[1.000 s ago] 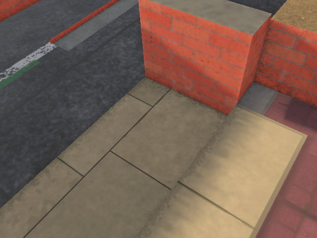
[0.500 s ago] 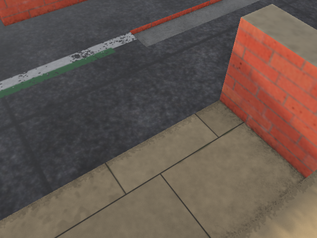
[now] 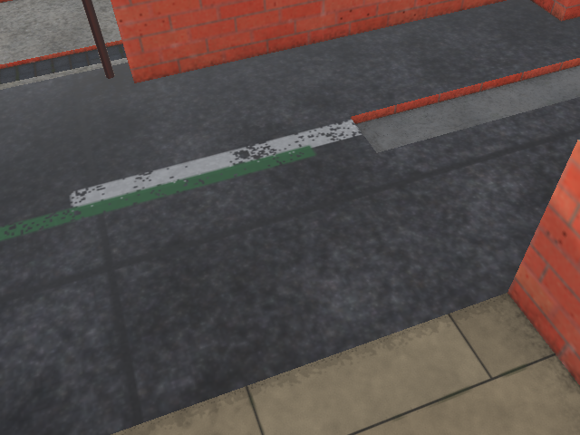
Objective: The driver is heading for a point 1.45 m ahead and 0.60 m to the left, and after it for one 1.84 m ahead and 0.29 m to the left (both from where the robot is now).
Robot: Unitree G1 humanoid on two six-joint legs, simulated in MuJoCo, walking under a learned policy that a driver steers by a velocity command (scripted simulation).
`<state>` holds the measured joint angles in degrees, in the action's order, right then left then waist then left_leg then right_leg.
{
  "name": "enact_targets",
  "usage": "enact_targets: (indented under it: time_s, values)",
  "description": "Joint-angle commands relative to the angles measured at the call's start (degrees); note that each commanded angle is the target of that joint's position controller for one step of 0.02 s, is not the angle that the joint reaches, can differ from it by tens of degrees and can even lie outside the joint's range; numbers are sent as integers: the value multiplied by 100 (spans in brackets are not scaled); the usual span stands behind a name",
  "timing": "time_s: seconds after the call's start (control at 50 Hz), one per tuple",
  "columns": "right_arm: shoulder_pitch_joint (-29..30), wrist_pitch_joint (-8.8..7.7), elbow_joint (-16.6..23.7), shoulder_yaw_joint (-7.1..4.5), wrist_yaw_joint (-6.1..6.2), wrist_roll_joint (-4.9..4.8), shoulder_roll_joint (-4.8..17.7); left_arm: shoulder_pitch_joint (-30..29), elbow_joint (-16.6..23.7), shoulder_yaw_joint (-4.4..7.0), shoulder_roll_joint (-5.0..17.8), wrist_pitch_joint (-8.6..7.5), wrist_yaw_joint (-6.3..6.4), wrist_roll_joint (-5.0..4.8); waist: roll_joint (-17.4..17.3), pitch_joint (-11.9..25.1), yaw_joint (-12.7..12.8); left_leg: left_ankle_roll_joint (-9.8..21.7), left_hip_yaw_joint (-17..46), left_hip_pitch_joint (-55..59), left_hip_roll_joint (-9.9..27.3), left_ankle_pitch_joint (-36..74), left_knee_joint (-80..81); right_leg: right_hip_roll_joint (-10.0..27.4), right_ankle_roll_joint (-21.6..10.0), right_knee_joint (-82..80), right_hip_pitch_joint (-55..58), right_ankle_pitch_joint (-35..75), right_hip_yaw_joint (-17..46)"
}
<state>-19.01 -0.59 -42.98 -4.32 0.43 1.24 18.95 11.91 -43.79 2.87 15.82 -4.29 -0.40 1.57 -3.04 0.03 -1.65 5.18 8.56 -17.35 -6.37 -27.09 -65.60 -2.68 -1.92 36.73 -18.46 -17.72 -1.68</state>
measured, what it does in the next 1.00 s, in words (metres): goes down, turning left: left foot 0.13 m lower, then right foot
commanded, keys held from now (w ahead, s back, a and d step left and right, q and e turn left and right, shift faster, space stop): w+q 0.58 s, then w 0.42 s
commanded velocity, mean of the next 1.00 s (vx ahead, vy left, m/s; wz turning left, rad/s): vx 0.50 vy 0.00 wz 0.46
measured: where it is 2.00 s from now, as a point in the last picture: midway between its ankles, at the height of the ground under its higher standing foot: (179, 323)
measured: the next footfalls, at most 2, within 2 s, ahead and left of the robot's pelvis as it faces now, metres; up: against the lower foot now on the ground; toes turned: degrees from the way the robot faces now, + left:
left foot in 0.42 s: +0.35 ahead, +0.09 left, -0.13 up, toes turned +18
right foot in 0.82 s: +0.64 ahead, +0.00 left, -0.13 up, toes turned +25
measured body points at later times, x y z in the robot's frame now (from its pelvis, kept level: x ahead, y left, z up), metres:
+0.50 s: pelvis +0.28 +0.03 -0.12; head +0.33 +0.05 +0.33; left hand +0.14 +0.25 -0.25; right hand +0.53 -0.14 -0.23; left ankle +0.31 +0.08 -0.85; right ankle +0.15 -0.12 -0.66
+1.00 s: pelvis +0.55 +0.05 -0.10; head +0.57 +0.04 +0.34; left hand +0.49 +0.32 -0.22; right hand +0.73 -0.17 -0.25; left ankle +0.46 +0.17 -0.77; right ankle +0.60 -0.01 -0.85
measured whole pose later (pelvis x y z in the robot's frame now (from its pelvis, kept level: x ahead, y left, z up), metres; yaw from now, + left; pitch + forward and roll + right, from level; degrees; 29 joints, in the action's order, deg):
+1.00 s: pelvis +0.55 +0.05 -0.10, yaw +27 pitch -1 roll +1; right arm -16.0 -0.9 -52.3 -3.8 -0.8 1.6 17.3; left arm 17.7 -49.0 2.3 14.1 -3.5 -0.9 1.0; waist -1.9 -2.3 0.3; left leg 3.9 4.8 -24.1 -2.2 -19.4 -60.2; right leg -1.7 -3.7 25.2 -12.0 -12.4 -2.8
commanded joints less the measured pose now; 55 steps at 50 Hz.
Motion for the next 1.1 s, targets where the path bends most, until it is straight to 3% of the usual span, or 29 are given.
enact_targets:
  time_s: [0.02, 0.1, 0.16, 0.24, 0.34, 0.36, 0.38, 0.4, 0.42, 0.44, 0.46, 0.48, 0.5, 0.52, 0.54, 0.58, 0.64, 0.7, 0.74, 0.8, 0.82, 0.84, 0.86, 0.88, 0.9, 0.94, 1.04, 1.08, 1.1]
  values:
    - [95, 96, 445, -79, -183, 110, 508, 402, 138, 161, 734, -99, 4, -52, 719, -513, 108, -112, -129, -1812, 734, 476, -347, 2108, -1026, -2174, 875, 1708, 2410]
    - [1014, 177, 666, -92, -291, 56, 436, 844, -217, 156, 673, -294, 22, -92, 848, -483, 234, -119, -203, -2265, 779, 2124, 655, 1458, -590, -2233, 1344, 2140, 839]
    - [1422, 148, 734, -2, -393, 16, 105, 945, -322, 108, 521, -272, 99, -108, 834, -327, 246, -76, -598, -1674, 569, 3924, 1947, 1127, -506, -2133, 993, 1323, 146]
    - [2048, 120, 731, 121, -475, 48, -117, 1331, -412, 43, 424, -260, 111, -42, 544, -443, 431, 89, -940, -1018, 549, 5501, 3042, 1163, -377, -1542, 684, 488, -209]
    - [2944, 20, 716, 229, -409, 171, -151, 2181, -696, 29, 507, -61, 280, 177, 273, -1037, 983, -11, -1021, -2002, 697, 4814, 4194, 1462, -445, -352, 1981, 1134, -32]
    - [2834, -8, 640, 258, -358, 220, -193, 2224, -768, 31, 520, 7, 318, 147, 226, -1002, 935, 16, -1147, -1670, 657, 4613, 4436, 1423, -418, 6, 1956, 1627, -123]
    - [1989, -44, 327, 203, -306, 304, -50, 1949, -797, 0, 349, 13, 359, 146, -26, -689, 403, 5, -1397, -366, 532, 4554, 4604, 1190, -336, 947, 1426, 1672, -319]
    - [719, -38, -182, 97, -278, 323, 96, 1857, -858, 21, 458, 54, 367, 47, 83, -86, -110, 196, -1410, 1052, 517, 4589, 4408, 1100, -339, 2404, 907, 2064, -473]
    - [-342, -32, -582, -9, -216, 296, 219, 1770, -795, 95, 734, 83, 261, -98, -315, 340, -587, 617, -1167, 2338, 623, 4906, 4660, 795, -252, 4431, 6, 1439, -809]
    - [-948, -30, -722, -186, -220, 165, 839, 1439, -493, 94, 401, 16, 209, -142, -1040, 619, -761, 1160, -149, 4398, 1757, 7803, 3019, 206, -41, 6638, -2506, -2428, -731]
    - [-1326, -60, -593, -234, -212, -74, 1008, 1477, -90, 20, 471, -26, 227, -281, -577, 1829, -882, 1817, 977, 5709, 2840, 8595, 2643, 584, 49, 6865, -3608, -2185, 184]
    - [-931, -53, -367, -185, -140, -104, 848, 1385, 9, 26, 689, -67, 221, -139, 287, 1824, -709, 1736, 1257, 5306, 2812, 6634, 3295, 847, 42, 5978, -3853, -1244, 429]
    - [-478, 35, -330, -197, 44, 22, 818, 1289, 100, -8, 626, -85, 177, -46, 52, 1419, -386, 2038, 1970, 4448, 2984, 3806, 4143, 797, 176, 5518, -4114, -776, 397]
    - [177, 13, -254, -99, 137, -14, 579, 878, 126, 37, 725, -14, 133, 77, 514, 529, 16, 1834, 1976, 2887, 2699, 3154, 4769, 1037, 404, 4307, -3676, -497, 482]
    - [534, -44, -196, -37, 138, -45, 451, 827, 102, 98, 773, 103, 75, 160, 574, 124, 268, 1812, 1766, 1609, 2442, 3440, 5031, 1102, 576, 3468, -2725, -499, 505]
    - [658, -186, -273, -54, 44, -33, 519, 705, 139, 45, 546, 277, 40, 127, 380, -228, 498, 1623, 1083, 69, 1806, 4327, 5146, 1086, 676, 2252, -1429, -123, 338]
    - [474, -323, -499, -42, -74, -97, 369, 525, 57, -42, 171, 199, -3, 7, 45, 91, 389, 1104, 330, -120, 1126, 4549, 4978, 849, 380, 953, -395, 1409, 135]
    - [-41, -258, -698, -46, -131, -144, 393, -244, 251, -18, 254, 207, -33, 22, 39, -49, 13, 832, 449, 473, 1133, 4212, 4878, 623, 186, 444, -520, 1648, 53]
    - [-223, -202, -774, -61, -121, -70, 453, -431, 297, -3, 312, 198, -59, 36, 90, -182, -19, 734, 662, 711, 1337, 3921, 4748, 543, 72, 317, -448, 1217, 109]
    - [-26, -212, -785, -58, -12, -13, 554, 778, -114, 138, 564, 97, -44, 72, 351, -120, 687, 424, 494, 508, 1144, 4003, 3578, 314, -152, -639, 1109, 739, 191]
    - [-132, -258, -663, 29, -16, -23, 268, 1578, -229, 228, 979, 31, 19, 151, 1123, 463, 988, 238, -49, 88, 676, 3227, 1904, 1289, -479, -1122, 2080, 345, 1351]
    - [-1060, -283, -677, 79, -34, -142, -101, 1775, -272, 344, 1498, 64, 19, 68, 2362, 1103, 629, 50, -552, -1250, -290, -389, 29, 2624, -1321, -1818, 3104, -65, 3871]
    - [-774, -246, -803, -9, -16, 33, 376, 1496, -263, 280, 1119, 150, 4, -70, 1453, 610, 605, 99, -133, -1903, -9, -431, -393, 2436, -1327, -2041, 2633, -758, 4125]
    - [-292, -229, -724, -50, -40, 1, 460, 1004, -132, 200, 803, 162, -10, -58, 836, 24, 531, 84, -48, -1942, 219, 127, -441, 2278, -1271, -2053, 2040, -634, 3331]
    - [-30, -214, -672, -21, -73, -29, 347, 682, -122, 137, 601, 143, -37, -16, 593, -262, 418, 49, -78, -1811, 401, 477, -235, 2070, -1164, -2147, 1550, 106, 2765]
    - [-149, -102, -750, 1, -118, 40, 151, 622, -211, 98, 526, 64, -26, -45, 870, -255, 177, -75, -116, -1391, 670, 676, 313, 1728, -949, -2304, 1168, 1017, 1999]
    - [377, 66, -719, -6, -202, 68, 94, 977, -499, 139, 654, -54, -40, -135, 649, -234, 126, -322, -283, -1711, 818, 1458, 1111, 1578, -1076, -2726, 1415, 1896, 1336]
    - [751, 73, -623, 49, -241, 109, -2, 1137, -612, 152, 651, -18, -22, -138, 678, -238, 210, -425, -612, -1787, 928, 1838, 1350, 1472, -1072, -2794, 1431, 2190, 1040]
    - [819, 68, -655, 28, -253, 105, 46, 1304, -653, 163, 683, -65, -22, -46, 734, -127, 279, -371, -692, -1843, 949, 2290, 1055, 1525, -1128, -2710, 1556, 2276, 1000]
